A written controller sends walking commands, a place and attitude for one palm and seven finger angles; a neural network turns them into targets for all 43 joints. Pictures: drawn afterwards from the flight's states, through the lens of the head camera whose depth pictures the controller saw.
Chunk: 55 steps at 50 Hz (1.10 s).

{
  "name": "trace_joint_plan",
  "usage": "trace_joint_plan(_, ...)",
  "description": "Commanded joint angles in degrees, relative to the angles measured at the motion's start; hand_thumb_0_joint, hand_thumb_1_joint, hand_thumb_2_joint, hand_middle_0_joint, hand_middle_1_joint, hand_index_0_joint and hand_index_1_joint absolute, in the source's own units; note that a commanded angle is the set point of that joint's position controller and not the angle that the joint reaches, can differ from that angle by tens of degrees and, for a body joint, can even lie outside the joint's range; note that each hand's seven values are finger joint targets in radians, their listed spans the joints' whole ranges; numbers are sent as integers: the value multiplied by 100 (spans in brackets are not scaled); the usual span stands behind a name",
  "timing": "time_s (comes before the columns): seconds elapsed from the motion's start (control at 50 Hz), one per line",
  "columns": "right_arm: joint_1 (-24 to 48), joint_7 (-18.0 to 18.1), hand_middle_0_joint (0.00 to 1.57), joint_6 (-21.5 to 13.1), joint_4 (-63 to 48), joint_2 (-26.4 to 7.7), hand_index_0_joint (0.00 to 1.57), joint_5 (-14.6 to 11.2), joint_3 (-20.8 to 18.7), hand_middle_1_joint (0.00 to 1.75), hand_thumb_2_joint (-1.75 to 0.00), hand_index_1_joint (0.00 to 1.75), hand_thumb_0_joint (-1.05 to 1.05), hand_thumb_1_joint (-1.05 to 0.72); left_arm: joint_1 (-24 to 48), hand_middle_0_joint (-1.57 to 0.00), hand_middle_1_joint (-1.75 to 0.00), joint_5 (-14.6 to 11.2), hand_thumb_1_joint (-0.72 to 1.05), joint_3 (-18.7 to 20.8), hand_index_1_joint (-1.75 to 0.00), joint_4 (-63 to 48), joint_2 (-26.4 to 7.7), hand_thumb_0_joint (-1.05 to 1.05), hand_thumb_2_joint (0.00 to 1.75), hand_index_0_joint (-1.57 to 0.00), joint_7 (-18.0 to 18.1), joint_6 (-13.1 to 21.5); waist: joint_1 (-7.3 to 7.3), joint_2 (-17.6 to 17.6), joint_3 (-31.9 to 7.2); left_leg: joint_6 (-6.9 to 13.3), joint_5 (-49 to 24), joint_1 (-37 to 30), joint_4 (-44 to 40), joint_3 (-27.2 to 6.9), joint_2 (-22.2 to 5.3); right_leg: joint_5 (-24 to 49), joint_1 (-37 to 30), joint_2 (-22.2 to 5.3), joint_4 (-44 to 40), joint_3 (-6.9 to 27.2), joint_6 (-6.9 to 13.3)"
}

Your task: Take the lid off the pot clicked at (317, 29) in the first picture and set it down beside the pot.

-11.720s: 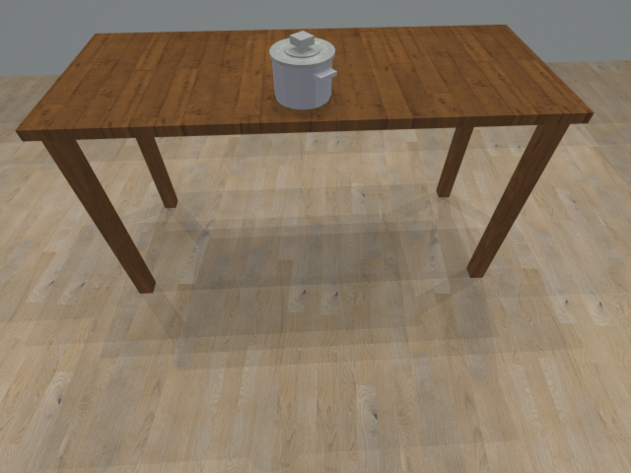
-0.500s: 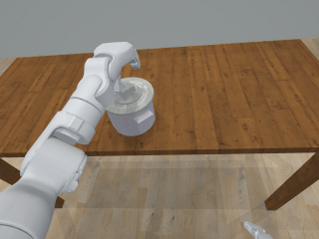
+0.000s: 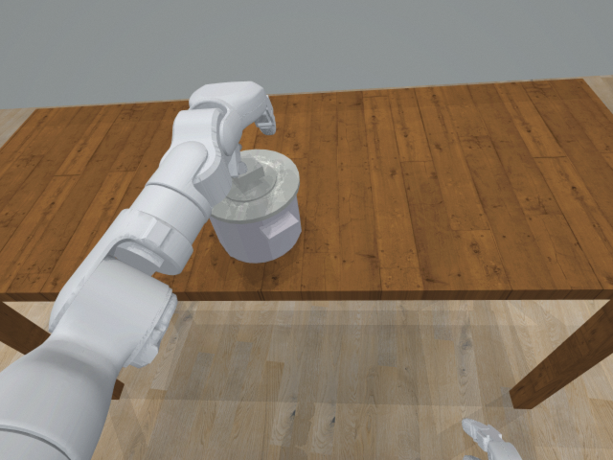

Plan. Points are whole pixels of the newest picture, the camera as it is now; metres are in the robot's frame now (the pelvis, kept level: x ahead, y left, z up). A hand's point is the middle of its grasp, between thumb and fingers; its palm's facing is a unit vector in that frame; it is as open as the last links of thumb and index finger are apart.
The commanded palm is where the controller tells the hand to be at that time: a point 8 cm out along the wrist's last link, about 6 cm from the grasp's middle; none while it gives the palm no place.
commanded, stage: lower the open fingers around the knob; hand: left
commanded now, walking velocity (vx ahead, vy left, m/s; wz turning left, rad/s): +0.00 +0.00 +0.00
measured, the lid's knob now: (245, 170) +0.50 +0.09 +0.11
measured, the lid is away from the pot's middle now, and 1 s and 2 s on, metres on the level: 0.00 0.00 0.00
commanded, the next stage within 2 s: close the fingers and squeeze the knob in 0.86 s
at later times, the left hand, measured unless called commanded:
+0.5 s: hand (235, 171) +0.46 +0.09 +0.14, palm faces -0.33 -0.01 -0.95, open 10.2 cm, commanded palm +0.45 +0.10 +0.20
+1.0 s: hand (234, 176) +0.46 +0.10 +0.13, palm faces -0.33 -0.02 -0.94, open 10.2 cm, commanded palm +0.45 +0.10 +0.19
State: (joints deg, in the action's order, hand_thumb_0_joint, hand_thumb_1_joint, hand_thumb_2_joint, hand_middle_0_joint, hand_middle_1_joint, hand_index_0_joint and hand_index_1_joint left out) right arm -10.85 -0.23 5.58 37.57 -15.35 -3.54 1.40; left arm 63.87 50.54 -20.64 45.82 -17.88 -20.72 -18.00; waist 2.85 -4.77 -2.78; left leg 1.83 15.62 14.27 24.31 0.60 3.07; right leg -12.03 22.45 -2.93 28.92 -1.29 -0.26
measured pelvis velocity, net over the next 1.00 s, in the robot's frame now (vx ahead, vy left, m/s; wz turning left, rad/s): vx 0.00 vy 0.01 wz -0.01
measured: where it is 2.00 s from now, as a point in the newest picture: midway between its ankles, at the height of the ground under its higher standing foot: outside the picture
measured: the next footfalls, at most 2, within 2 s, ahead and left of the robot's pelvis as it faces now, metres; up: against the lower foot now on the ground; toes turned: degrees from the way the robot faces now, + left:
none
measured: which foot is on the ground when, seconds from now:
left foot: down 0.00-1.00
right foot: down 0.00-1.00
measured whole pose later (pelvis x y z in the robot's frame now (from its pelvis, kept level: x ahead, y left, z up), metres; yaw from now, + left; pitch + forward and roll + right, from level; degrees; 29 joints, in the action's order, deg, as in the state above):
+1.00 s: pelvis +0.00 +0.01 +0.00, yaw -1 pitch +6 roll +1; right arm -13.6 0.0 6.1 38.4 -15.6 -3.2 0.8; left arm 59.8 50.6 -19.7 49.9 -17.5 -19.2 -16.2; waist 4.0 -4.2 -3.0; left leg 2.4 16.0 15.0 24.9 1.2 3.1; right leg -11.6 22.9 -2.8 28.4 -0.7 -0.7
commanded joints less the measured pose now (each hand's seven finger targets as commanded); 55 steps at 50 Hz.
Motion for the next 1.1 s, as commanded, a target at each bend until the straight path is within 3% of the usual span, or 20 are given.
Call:
trace_joint_plan(0.0, 260, 58, 20, -160, -720, -626, 20, -14, -175, 30, -90, 30, 0, -90, 2954, -83, -8, 123, -35, 649, -8, -792, -1215, 0, 152, -83, 171, -86, 62, 1001, -2210, 161, -1615, -176, -179, -42, 32, 1865, -1605, 142, -70, -55, 200)
trace_joint_plan(0.06, 230, 74, 20, -188, -756, -630, 20, -3, -204, 30, -90, 30, 0, -90, 3057, -83, -8, 55, -35, 511, -8, -1012, -1058, 0, 152, -83, 103, -30, 115, 973, -2307, 209, -1774, -255, -126, -65, 59, 2082, -1654, 136, -100, -44, 207)
trace_joint_plan(0.12, 162, 89, 20, -248, -734, -612, 20, 8, -197, 30, -90, 30, 0, -90, 3131, -83, -8, 154, -35, 832, -8, -1004, -1499, 0, 152, -83, 88, -21, 44, 969, -2485, 206, -1861, -260, -164, -87, 59, 2174, -1867, 138, -40, -17, 198)
trace_joint_plan(0.16, 125, 69, 20, -245, -741, -631, 20, 11, -226, 30, -90, 30, 0, -90, 2901, -83, -8, 71, -35, 582, -8, -993, -1123, 0, 152, -83, 44, 0, 94, 892, -2396, 215, -2085, -322, -111, -83, 60, 2329, -1751, 137, -73, -52, 210)
trace_joint_plan(0.2, 125, 48, 20, -236, -727, -632, 20, -1, -209, 30, -90, 30, 0, -90, 2874, -83, -8, 139, -35, 609, -8, -969, -1208, 0, 152, -83, 20, -7, 82, 975, -2371, 198, -1998, -301, -140, -78, 48, 2265, -1754, 160, -56, -56, 195)
trace_joint_plan(0.26, 159, 18, 20, -245, -775, -638, 20, -7, -248, 30, -90, 30, 0, -90, 2787, -83, -8, -7, -35, 336, -8, -1159, -831, 0, 152, -83, -18, 15, 133, 826, -2323, 216, -2170, -433, -79, -133, 54, 2253, -1571, 166, -81, -84, 220)
trace_joint_plan(0.4, 64, 53, 20, -262, -669, -634, 20, 15, -219, 30, -90, 30, 0, -90, 2782, -83, -8, 113, -35, 820, -8, -1015, -1422, 0, 152, -83, 181, 117, 43, 884, -2294, 192, -1769, -265, -176, -101, 39, 1996, -1683, 173, -77, -61, 216)
trace_joint_plan(0.46, 110, 5, 20, -236, -695, -619, 20, -3, -253, 30, -90, 30, 0, -90, 2567, -83, -8, 83, -35, 288, -8, -1025, -731, 0, 152, -83, 227, 138, 126, 724, -2212, 180, -2113, -400, -98, -140, 5, 2055, -1413, 186, -68, -108, 246)
trace_joint_plan(0.5, 59, -6, 20, -199, -628, -642, 20, 0, -254, 30, -90, 30, 0, -90, 2505, -83, -8, 71, -35, 593, -8, -866, -1043, 0, 152, -83, 270, 70, 93, 893, -2166, 164, -1874, -362, -130, -112, -5, 1926, -1431, 209, -74, -117, 220)
trace_joint_plan(0.56, 119, 13, 20, -220, -698, -616, 20, 3, -273, 30, -90, 30, 0, -90, 2699, -83, -8, -45, -35, 351, -8, -1226, -764, 0, 152, -83, 287, 160, 159, 796, -2356, 192, -1966, -481, -75, -138, 6, 1980, -1425, 190, -86, -100, 230)
trace_joint_plan(0.64, -64, 80, 20, -173, -512, -647, 20, 7, -223, 30, -90, 30, 0, -90, 2593, -83, -8, 87, -35, 679, -8, -388, -1137, 0, 152, -83, 396, 103, 139, 970, -1974, 163, -1476, -134, -184, -63, 16, 1669, -1352, 214, -100, -112, 208)
trace_joint_plan(0.7, 12, 61, 20, -156, -578, -611, 20, 13, -218, 30, -90, 30, 0, -90, 2452, -83, -8, 91, -35, 353, -8, -392, -729, 0, 152, -83, 388, 135, 147, 909, -2024, 157, -1595, -149, -159, -73, 15, 1761, -1336, 197, -70, -125, 221)
trace_joint_plan(0.76, 22, 54, 20, -143, -665, -675, 20, 38, -242, 30, -90, 30, 0, -90, 2226, -83, -8, 16, -35, 709, -8, -513, -1090, 0, 152, -83, 385, 187, 79, 885, -2234, 177, -1804, -167, -99, -82, 25, 1980, -1554, 187, -71, -74, 228)
trace_joint_plan(0.8, -9, 77, 20, -114, -588, -646, 20, -6, -220, 30, -90, 30, 0, -90, 2358, -83, -8, 87, -35, 479, -8, -194, -915, 0, 152, -83, 354, 137, 175, 1046, -1898, 170, -1434, -4, -176, -35, 15, 1720, -1387, 201, -128, -106, 196)
trace_joint_plan(0.94, -16, 63, 20, -140, -651, -646, 20, 9, -239, 30, -90, 30, 0, -90, 2354, -83, -8, 69, -35, 549, -8, -582, -995, 0, 152, -83, 327, 194, 120, 838, -2223, 170, -1744, -259, -138, -76, 3, 1875, -1463, 206, -86, -85, 215)
trace_joint_plan(0.96, -2, 65, 20, -127, -669, -661, 20, 14, -251, 30, -90, 30, 0, -90, 2347, -64, -40, -17, -18, 423, -40, -571, -797, 0, 113, -64, 316, 209, 167, 875, -2079, 179, -1699, -187, -136, -93, 9, 1842, -1383, 205, -121, -114, 230)
trace_joint_plan(0.98, -30, 67, 20, -125, -609, -647, 20, 4, -254, 30, -90, 30, 0, -90, 2432, -63, -44, 32, -18, 326, -44, -514, -725, 0, 113, -63, 307, 185, 204, 895, -2033, 176, -1580, -206, -158, -67, -1, 1748, -1310, 220, -137, -111, 211)
trace_joint_plan(1.02, -80, 71, 20, -147, -602, -663, 20, 9, -266, 30, -90, 30, 0, -90, 2464, -62, -51, 23, -16, 658, -51, -669, -1093, 0, 113, -62, 354, 189, 121, 833, -2177, 184, -1678, -269, -157, -76, 2, 1828, -1445, 214, -114, -85, 221)
trace_joint_plan(1.06, -35, 75, 20, -139, -639, -677, 20, 20, -263, 30, -90, 30, 0, -90, 2319, -61, -57, -51, -14, 484, -57, -598, -838, 0, 113, -61, 337, 199, 160, 871, -2098, 196, -1739, -198, -128, -84, 19, 1921, -1420, 203, -137, -103, 230)
trace_joint_plan(1.08, -48, 66, 20, -139, -598, -659, 20, 12, -245, 30, -90, 30, 0, -90, 2348, -60, -59, 32, -12, 544, -59, -567, -980, 0, 113, -60, 341, 186, 141, 904, -2106, 179, -1657, -188, -163, -80, 3, 1849, -1459, 210, -130, -99, 214)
